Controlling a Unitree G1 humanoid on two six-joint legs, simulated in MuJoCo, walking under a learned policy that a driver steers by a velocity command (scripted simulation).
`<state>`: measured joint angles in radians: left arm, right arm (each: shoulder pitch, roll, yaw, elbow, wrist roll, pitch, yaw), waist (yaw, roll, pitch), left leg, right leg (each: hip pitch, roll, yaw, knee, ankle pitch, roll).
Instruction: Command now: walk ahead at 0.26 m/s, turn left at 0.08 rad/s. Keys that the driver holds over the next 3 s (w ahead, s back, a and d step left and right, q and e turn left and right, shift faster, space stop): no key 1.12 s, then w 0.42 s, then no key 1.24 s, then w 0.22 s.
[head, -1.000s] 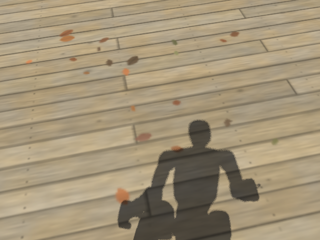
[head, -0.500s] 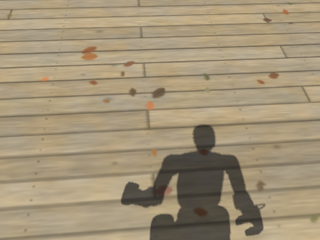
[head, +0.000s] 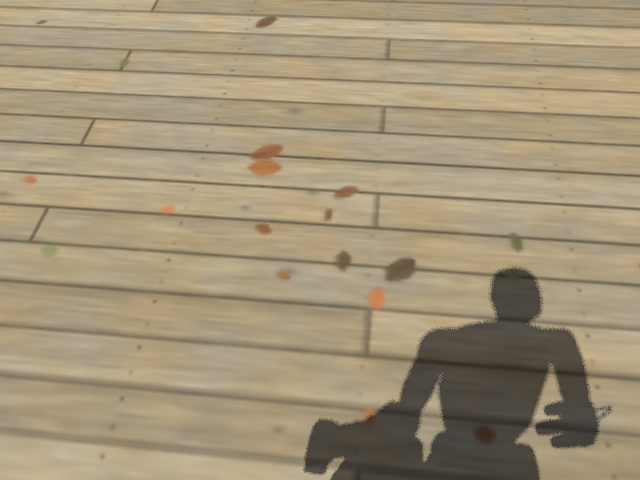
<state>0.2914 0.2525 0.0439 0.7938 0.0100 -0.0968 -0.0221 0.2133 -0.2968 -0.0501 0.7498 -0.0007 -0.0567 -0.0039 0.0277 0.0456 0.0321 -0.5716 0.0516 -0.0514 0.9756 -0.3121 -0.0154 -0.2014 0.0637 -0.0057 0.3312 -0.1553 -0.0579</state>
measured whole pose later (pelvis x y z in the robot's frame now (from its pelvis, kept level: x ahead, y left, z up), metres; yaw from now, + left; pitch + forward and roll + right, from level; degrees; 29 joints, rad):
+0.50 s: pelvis +0.13 +0.02 -0.01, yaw +0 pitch +0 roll +0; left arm 0.25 0.25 0.03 0.89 0.02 0.02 0.03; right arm 0.13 -0.21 -0.02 0.81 -0.02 0.00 0.00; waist 0.01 0.00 0.01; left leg -0.34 -0.02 0.00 0.52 -0.18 0.01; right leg -0.23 -0.04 0.02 0.56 -0.33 0.03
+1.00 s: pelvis +0.15 +0.01 -0.01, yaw +0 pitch -2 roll +0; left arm 0.25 0.21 0.02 1.02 0.01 -0.01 0.03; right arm 0.13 -0.23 -0.05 1.01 0.00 0.02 -0.04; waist 0.00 0.00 0.04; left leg -0.27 0.01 -0.03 0.52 -0.22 -0.01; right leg -0.13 -0.01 0.00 0.51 -0.35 0.01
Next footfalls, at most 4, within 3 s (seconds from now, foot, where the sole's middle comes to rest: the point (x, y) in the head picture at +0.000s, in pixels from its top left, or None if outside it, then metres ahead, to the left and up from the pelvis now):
0.20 left None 0.23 0.13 -0.78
0.42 right None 0.14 -0.12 -0.78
1.80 right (397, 438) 0.56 -0.09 -0.78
2.12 left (284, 475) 0.48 0.14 -0.78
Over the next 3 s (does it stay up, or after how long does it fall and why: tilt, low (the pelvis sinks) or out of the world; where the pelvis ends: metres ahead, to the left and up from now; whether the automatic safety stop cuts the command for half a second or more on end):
stays up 0.51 0.02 -0.02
